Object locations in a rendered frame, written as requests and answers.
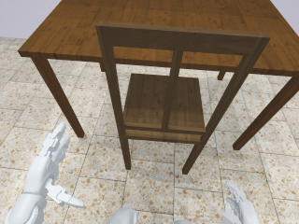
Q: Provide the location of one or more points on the robot right hand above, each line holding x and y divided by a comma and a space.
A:
244, 211

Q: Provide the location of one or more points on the robot left hand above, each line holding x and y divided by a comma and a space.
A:
45, 164

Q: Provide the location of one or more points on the table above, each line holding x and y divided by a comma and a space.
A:
69, 34

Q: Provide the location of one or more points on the left robot thigh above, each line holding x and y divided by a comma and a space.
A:
124, 215

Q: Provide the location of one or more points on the chair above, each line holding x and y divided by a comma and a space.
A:
169, 108

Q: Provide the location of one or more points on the robot left forearm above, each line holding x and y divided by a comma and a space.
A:
28, 209

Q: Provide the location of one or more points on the left robot shin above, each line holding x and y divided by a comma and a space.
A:
126, 206

